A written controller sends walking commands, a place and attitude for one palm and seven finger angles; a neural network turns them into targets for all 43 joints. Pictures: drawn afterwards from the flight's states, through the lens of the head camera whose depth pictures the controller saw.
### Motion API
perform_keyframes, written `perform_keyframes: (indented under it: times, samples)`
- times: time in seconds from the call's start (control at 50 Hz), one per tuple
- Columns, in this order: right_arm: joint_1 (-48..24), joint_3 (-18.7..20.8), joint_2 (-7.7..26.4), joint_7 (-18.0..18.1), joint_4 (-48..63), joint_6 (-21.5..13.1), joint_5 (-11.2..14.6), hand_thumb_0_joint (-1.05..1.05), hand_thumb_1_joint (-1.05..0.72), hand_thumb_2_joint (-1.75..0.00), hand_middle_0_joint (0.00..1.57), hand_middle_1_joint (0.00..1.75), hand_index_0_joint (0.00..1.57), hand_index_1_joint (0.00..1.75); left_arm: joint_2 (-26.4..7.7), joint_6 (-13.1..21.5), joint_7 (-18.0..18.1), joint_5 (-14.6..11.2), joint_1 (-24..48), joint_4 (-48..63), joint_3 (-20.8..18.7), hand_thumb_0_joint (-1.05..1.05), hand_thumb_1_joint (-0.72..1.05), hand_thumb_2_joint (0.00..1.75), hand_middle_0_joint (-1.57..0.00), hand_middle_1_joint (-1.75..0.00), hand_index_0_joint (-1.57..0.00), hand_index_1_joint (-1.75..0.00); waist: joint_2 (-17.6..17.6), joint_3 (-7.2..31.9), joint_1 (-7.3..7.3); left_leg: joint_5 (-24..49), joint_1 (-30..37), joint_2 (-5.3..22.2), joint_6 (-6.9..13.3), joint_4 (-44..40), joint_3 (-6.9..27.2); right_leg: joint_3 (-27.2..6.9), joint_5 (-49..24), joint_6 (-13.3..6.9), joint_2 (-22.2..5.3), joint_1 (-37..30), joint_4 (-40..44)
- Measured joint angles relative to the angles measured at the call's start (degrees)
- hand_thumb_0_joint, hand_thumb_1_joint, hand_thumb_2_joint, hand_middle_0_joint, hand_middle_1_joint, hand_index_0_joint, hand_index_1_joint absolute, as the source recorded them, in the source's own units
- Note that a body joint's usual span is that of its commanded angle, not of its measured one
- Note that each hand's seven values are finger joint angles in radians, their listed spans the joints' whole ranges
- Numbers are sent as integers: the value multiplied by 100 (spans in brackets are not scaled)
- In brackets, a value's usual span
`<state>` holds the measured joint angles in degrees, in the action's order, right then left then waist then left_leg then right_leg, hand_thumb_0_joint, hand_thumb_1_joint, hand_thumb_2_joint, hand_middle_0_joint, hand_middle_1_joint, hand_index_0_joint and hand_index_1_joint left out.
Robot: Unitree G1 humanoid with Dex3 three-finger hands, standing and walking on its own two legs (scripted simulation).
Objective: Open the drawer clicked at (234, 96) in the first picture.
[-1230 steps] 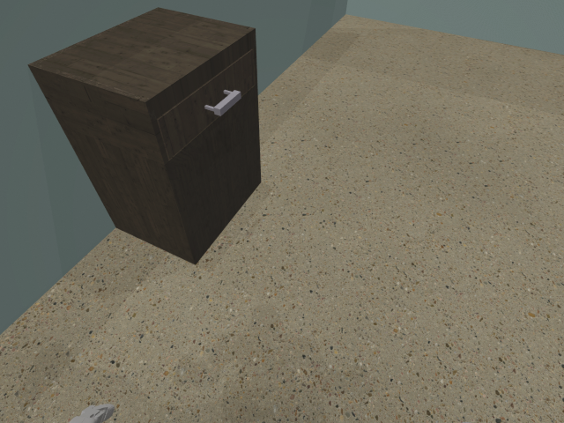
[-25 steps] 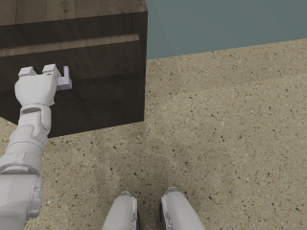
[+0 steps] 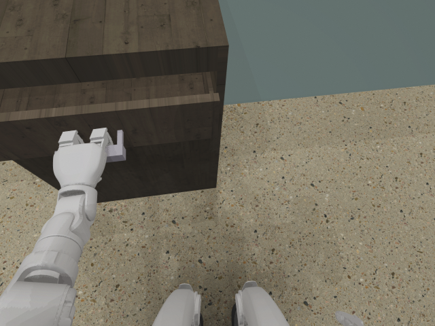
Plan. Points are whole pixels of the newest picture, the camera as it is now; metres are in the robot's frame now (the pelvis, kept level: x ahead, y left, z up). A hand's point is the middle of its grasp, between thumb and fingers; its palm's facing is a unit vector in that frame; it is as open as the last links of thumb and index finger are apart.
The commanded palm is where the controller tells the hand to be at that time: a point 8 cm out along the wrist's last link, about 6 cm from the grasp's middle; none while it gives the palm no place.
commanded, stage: pull the drawer open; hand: left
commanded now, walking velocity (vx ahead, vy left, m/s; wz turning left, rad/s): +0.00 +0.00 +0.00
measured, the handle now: (91, 146) +0.45 +0.27 -0.04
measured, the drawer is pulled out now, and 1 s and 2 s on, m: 0.07 0.19 0.30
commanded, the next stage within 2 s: none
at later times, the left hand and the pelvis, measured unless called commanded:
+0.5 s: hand (92, 200) +0.35 +0.25 -0.06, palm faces -0.04 -0.04 -1.00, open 5.8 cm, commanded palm +0.31 +0.25 -0.01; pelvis +0.00 +0.00 +0.01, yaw +0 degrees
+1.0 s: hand (90, 229) +0.29 +0.24 -0.06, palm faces -0.04 -0.04 -1.00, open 5.7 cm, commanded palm +0.25 +0.24 -0.01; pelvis +0.00 -0.01 +0.01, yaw +0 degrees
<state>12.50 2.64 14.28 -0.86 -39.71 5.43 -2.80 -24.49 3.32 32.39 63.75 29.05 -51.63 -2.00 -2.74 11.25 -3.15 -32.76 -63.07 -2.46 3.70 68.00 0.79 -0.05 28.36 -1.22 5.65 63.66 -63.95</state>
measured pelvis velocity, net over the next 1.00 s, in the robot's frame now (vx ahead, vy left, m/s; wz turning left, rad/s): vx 0.00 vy -0.01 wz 0.00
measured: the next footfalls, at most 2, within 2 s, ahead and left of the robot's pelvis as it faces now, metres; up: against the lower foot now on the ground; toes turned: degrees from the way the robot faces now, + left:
none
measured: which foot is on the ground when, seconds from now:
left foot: down 0.00-1.00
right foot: down 0.00-1.00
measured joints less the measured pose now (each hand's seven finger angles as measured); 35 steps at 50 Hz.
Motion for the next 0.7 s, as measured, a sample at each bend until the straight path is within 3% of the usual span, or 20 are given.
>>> perform_keyframes:
  times: [0.7]
  samples:
    - [-270, 18, -88, 67, 68, -73, 33, 1, -91, -90, 20, 30, 20, 30, 521, -339, 318, 62, -1797, 1364, 259, 1, 70, 78, -31, -135, -39, -135, 46, 64, 187, 56, 481, -12, -16, -168, -64, -69, -28, -23, -17, -431, 77]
